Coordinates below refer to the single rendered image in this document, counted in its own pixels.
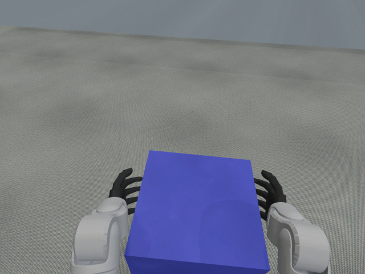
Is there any robot right forearm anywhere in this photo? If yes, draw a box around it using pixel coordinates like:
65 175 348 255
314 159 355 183
266 202 331 274

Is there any robot left hand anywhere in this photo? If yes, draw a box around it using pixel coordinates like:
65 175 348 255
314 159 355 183
108 168 143 215

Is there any carton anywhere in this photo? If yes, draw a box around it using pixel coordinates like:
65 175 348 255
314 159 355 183
124 150 270 274

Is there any robot right hand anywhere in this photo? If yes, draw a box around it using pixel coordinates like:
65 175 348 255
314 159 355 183
254 170 286 221

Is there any robot left forearm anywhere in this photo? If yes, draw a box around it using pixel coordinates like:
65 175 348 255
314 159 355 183
70 197 129 274

